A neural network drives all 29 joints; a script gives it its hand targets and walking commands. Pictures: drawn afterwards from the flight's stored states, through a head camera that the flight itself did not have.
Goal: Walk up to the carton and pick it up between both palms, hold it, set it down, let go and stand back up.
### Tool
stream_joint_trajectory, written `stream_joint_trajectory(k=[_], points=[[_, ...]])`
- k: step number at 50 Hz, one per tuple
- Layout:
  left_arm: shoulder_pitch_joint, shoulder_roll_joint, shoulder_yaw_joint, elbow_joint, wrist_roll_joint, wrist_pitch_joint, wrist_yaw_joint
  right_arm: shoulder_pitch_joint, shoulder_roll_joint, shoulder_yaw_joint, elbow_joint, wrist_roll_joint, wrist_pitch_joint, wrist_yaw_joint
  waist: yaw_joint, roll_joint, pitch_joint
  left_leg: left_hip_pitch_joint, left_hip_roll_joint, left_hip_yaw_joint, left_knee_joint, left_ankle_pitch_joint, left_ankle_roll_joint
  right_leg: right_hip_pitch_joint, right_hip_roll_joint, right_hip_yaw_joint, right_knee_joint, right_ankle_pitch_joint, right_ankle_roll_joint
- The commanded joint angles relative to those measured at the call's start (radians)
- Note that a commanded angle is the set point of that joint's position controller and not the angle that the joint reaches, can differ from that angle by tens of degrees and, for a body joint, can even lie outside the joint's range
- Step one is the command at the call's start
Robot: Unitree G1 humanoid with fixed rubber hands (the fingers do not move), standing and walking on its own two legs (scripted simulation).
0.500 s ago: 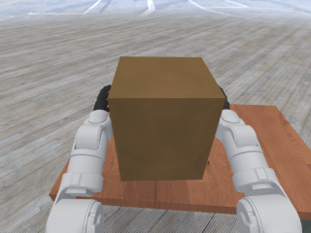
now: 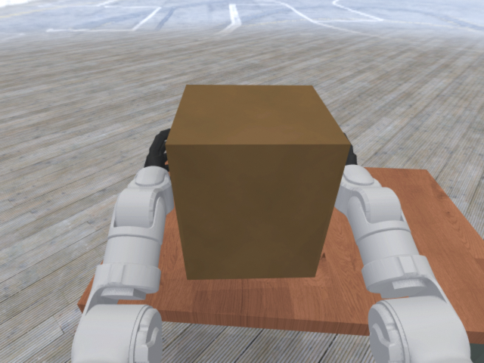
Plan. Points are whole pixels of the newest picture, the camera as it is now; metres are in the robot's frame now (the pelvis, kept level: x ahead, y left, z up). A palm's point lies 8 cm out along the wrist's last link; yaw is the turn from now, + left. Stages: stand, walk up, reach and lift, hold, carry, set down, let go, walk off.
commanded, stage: hold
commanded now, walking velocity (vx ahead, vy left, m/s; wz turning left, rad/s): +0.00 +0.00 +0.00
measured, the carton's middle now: (250, 181) +0.37 +0.02 +0.20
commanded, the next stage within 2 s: none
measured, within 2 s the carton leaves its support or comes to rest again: neither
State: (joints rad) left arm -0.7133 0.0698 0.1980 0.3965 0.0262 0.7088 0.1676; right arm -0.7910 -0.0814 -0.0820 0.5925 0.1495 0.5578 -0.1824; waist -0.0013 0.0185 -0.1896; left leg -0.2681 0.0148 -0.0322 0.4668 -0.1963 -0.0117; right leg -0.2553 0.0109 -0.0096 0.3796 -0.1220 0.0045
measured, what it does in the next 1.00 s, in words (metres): stands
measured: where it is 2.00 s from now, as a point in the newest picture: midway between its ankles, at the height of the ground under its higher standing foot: outside the picture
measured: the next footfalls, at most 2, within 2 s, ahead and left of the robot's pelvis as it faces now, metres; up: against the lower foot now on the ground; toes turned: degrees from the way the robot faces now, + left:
none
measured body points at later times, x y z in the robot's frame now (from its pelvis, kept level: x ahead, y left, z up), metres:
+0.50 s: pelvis +0.00 +0.00 +0.00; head -0.07 +0.00 +0.44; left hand +0.38 +0.17 +0.22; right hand +0.39 -0.13 +0.22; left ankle +0.03 +0.12 -0.74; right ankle +0.05 -0.12 -0.74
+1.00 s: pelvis +0.00 +0.00 +0.00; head -0.07 +0.00 +0.44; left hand +0.38 +0.17 +0.22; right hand +0.40 -0.13 +0.22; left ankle +0.03 +0.12 -0.74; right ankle +0.05 -0.12 -0.74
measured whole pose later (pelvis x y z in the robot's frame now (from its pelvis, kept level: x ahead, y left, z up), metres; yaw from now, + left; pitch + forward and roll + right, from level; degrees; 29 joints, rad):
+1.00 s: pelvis +0.00 +0.00 +0.00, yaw +0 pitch +0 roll -1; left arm -0.74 0.07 0.21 0.42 0.05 0.72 0.15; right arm -0.81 -0.08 -0.08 0.59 0.15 0.57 -0.19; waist 0.00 0.02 -0.19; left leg -0.27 0.01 -0.03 0.47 -0.20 -0.01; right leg -0.25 0.01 -0.01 0.38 -0.12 0.00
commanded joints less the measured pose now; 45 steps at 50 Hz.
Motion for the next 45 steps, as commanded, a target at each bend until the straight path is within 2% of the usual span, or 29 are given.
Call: stream_joint_trajectory(k=[1, 3, 5, 6, 7, 9, 10, 12, 14, 15, 18, 20, 21, 22, 24, 25, 26, 27, 28, 29, 30, 31, 32, 33, 40, 42, 43, 44, 45], points=[[-1.069, -0.729, -0.424, -0.303, -0.129, -0.079, -0.228, -0.970, 0.691, 0.300, -0.304, 0.197, -0.044, 0.123, -0.113, 0.055, -0.420, 0.074, -0.048, -0.015, -0.143, 0.083, -0.029, 0.325, 0.056, 0.029, -0.063, 0.093, -0.017], [-1.092, -0.723, -0.419, -0.283, -0.123, -0.079, -0.228, -0.986, 0.700, 0.293, -0.282, 0.194, -0.055, 0.129, -0.115, 0.078, -0.394, 0.067, -0.046, -0.019, -0.153, 0.045, -0.028, 0.298, 0.051, 0.027, -0.069, 0.061, -0.023], [-1.047, -0.720, -0.416, -0.289, -0.128, -0.077, -0.232, -0.971, 0.708, 0.302, -0.309, 0.189, -0.048, 0.126, -0.109, 0.040, -0.408, 0.063, -0.049, -0.012, -0.138, 0.099, -0.023, 0.334, 0.051, 0.038, -0.062, 0.125, -0.017], [-1.072, -0.732, -0.434, -0.328, -0.140, -0.082, -0.229, -0.978, 0.701, 0.305, -0.317, 0.199, -0.053, 0.127, -0.111, 0.069, -0.438, 0.082, -0.052, -0.021, -0.138, 0.107, -0.026, 0.322, 0.049, 0.034, -0.062, 0.112, -0.014], [-1.054, -0.715, -0.409, -0.268, -0.119, -0.072, -0.231, -0.970, 0.686, 0.290, -0.274, 0.206, -0.046, 0.125, -0.113, 0.054, -0.390, 0.074, -0.052, -0.017, -0.146, 0.077, -0.025, 0.315, 0.051, 0.030, -0.072, 0.089, -0.015], [-1.043, -0.715, -0.392, -0.269, -0.110, -0.070, -0.240, -0.948, 0.689, 0.289, -0.262, 0.195, -0.044, 0.118, -0.119, 0.048, -0.375, 0.060, -0.056, -0.012, -0.152, 0.078, -0.022, 0.340, 0.044, 0.029, -0.068, 0.112, -0.011], [-1.039, -0.719, -0.394, -0.295, -0.107, -0.075, -0.237, -0.963, 0.711, 0.320, -0.293, 0.207, -0.047, 0.121, -0.103, 0.036, -0.404, 0.064, -0.056, -0.012, -0.140, 0.113, -0.019, 0.351, 0.051, 0.032, -0.058, 0.139, -0.007], [-1.016, -0.726, -0.397, -0.233, -0.101, -0.065, -0.241, -0.977, 0.691, 0.291, -0.276, 0.192, -0.042, 0.119, -0.109, 0.049, -0.352, 0.044, -0.051, -0.011, -0.155, 0.064, -0.024, 0.321, 0.051, 0.027, -0.067, 0.093, -0.013], [-1.037, -0.741, -0.417, -0.298, -0.108, -0.069, -0.237, -0.970, 0.688, 0.307, -0.304, 0.204, -0.050, 0.120, -0.120, 0.067, -0.423, 0.094, -0.046, -0.016, -0.139, 0.115, -0.033, 0.333, 0.056, 0.029, -0.058, 0.125, -0.017], [-1.054, -0.729, -0.388, -0.285, -0.099, -0.071, -0.237, -0.960, 0.685, 0.301, -0.257, 0.211, -0.045, 0.119, -0.113, 0.072, -0.377, 0.077, -0.049, -0.016, -0.146, 0.094, -0.025, 0.326, 0.050, 0.029, -0.067, 0.097, -0.018], [-1.031, -0.722, -0.392, -0.293, -0.106, -0.068, -0.242, -0.969, 0.689, 0.315, -0.310, 0.207, -0.051, 0.120, -0.114, 0.048, -0.413, 0.093, -0.051, -0.015, -0.140, 0.130, -0.022, 0.347, 0.050, 0.031, -0.062, 0.143, -0.012], [-1.057, -0.726, -0.384, -0.265, -0.114, -0.073, -0.244, -0.997, 0.694, 0.300, -0.308, 0.195, -0.052, 0.117, -0.113, 0.042, -0.395, 0.060, -0.053, -0.014, -0.149, 0.057, -0.017, 0.335, 0.047, 0.028, -0.071, 0.081, -0.012], [-1.037, -0.735, -0.403, -0.267, -0.113, -0.073, -0.242, -1.010, 0.694, 0.301, -0.327, 0.195, -0.055, 0.115, -0.113, 0.042, -0.417, 0.077, -0.053, -0.017, -0.146, 0.082, -0.018, 0.335, 0.048, 0.031, -0.068, 0.099, -0.010], [-1.040, -0.727, -0.405, -0.264, -0.109, -0.069, -0.241, -0.992, 0.681, 0.293, -0.303, 0.193, -0.050, 0.116, -0.116, 0.070, -0.382, 0.072, -0.053, -0.016, -0.147, 0.081, -0.026, 0.324, 0.048, 0.029, -0.071, 0.097, -0.014], [-1.065, -0.699, -0.363, -0.269, -0.088, -0.069, -0.244, -0.989, 0.695, 0.284, -0.270, 0.182, -0.045, 0.120, -0.105, 0.052, -0.364, 0.067, -0.050, -0.014, -0.158, 0.038, -0.014, 0.316, 0.040, 0.028, -0.076, 0.058, -0.014], [-1.032, -0.710, -0.365, -0.241, -0.093, -0.067, -0.244, -0.977, 0.686, 0.283, -0.259, 0.173, -0.040, 0.120, -0.111, 0.046, -0.349, 0.051, -0.053, -0.013, -0.164, 0.032, -0.016, 0.317, 0.042, 0.026, -0.076, 0.058, -0.010], [-1.097, -0.717, -0.387, -0.262, -0.106, -0.077, -0.244, -1.016, 0.702, 0.281, -0.282, 0.174, -0.050, 0.122, -0.118, 0.069, -0.392, 0.056, -0.052, -0.015, -0.164, 0.026, -0.019, 0.316, 0.042, 0.025, -0.070, 0.055, -0.015], [-1.064, -0.710, -0.373, -0.233, -0.102, -0.073, -0.242, -1.003, 0.696, 0.282, -0.264, 0.182, -0.047, 0.119, -0.108, 0.037, -0.363, 0.044, -0.055, -0.013, -0.165, 0.017, -0.010, 0.321, 0.041, 0.028, -0.071, 0.053, -0.012], [-1.049, -0.728, -0.399, -0.244, -0.115, -0.075, -0.246, -0.990, 0.707, 0.291, -0.277, 0.178, -0.052, 0.117, -0.120, 0.057, -0.371, 0.057, -0.060, -0.014, -0.156, 0.059, -0.016, 0.323, 0.040, 0.029, -0.069, 0.096, -0.011], [-1.044, -0.726, -0.390, -0.247, -0.110, -0.076, -0.246, -0.986, 0.703, 0.295, -0.283, 0.195, -0.048, 0.116, -0.119, 0.041, -0.382, 0.057, -0.058, -0.014, -0.151, 0.068, -0.019, 0.336, 0.043, 0.032, -0.067, 0.098, -0.009], [-1.074, -0.715, -0.379, -0.258, -0.107, -0.075, -0.250, -0.967, 0.675, 0.268, -0.254, 0.182, -0.040, 0.118, -0.124, 0.065, -0.363, 0.055, -0.056, -0.015, -0.160, 0.032, -0.022, 0.325, 0.044, 0.024, -0.076, 0.056, -0.013], [-1.061, -0.720, -0.379, -0.224, -0.105, -0.073, -0.246, -1.005, 0.699, 0.280, -0.268, 0.183, -0.045, 0.118, -0.115, 0.037, -0.362, 0.046, -0.057, -0.012, -0.163, 0.016, -0.013, 0.321, 0.044, 0.026, -0.078, 0.049, -0.009], [-1.030, -0.726, -0.388, -0.241, -0.109, -0.075, -0.242, -0.996, 0.700, 0.300, -0.284, 0.190, -0.044, 0.118, -0.105, 0.031, -0.377, 0.058, -0.056, -0.015, -0.158, 0.060, -0.013, 0.319, 0.050, 0.030, -0.070, 0.078, -0.010], [-1.038, -0.716, -0.371, -0.208, -0.101, -0.074, -0.243, -1.008, 0.693, 0.289, -0.281, 0.181, -0.045, 0.120, -0.107, 0.015, -0.361, 0.050, -0.052, -0.015, -0.161, 0.024, -0.012, 0.314, 0.047, 0.027, -0.076, 0.052, -0.011], [-1.045, -0.740, -0.437, -0.359, -0.138, -0.075, -0.229, -0.972, 0.707, 0.345, -0.359, 0.233, -0.048, 0.112, -0.112, 0.067, -0.499, 0.140, -0.057, -0.021, -0.113, 0.219, -0.036, 0.365, 0.055, 0.032, -0.050, 0.212, -0.008], [-1.011, -0.728, -0.394, -0.273, -0.110, -0.060, -0.237, -0.960, 0.686, 0.315, -0.311, 0.214, -0.033, 0.110, -0.116, 0.063, -0.387, 0.099, -0.057, -0.021, -0.136, 0.136, -0.032, 0.343, 0.054, 0.027, -0.072, 0.132, -0.012], [-1.029, -0.709, -0.390, -0.278, -0.103, -0.061, -0.238, -0.968, 0.687, 0.308, -0.299, 0.216, -0.031, 0.111, -0.106, 0.041, -0.387, 0.098, -0.052, -0.019, -0.144, 0.112, -0.026, 0.335, 0.052, 0.025, -0.071, 0.116, -0.010], [-1.030, -0.723, -0.402, -0.292, -0.111, -0.061, -0.235, -0.979, 0.686, 0.308, -0.318, 0.218, -0.038, 0.110, -0.111, 0.063, -0.401, 0.097, -0.053, -0.016, -0.136, 0.125, -0.029, 0.343, 0.049, 0.029, -0.067, 0.147, -0.010], [-1.057, -0.729, -0.398, -0.290, -0.112, -0.066, -0.236, -0.974, 0.694, 0.304, -0.295, 0.209, -0.038, 0.113, -0.124, 0.056, -0.394, 0.090, -0.053, -0.018, -0.145, 0.093, -0.031, 0.339, 0.052, 0.023, -0.067, 0.102, -0.014]])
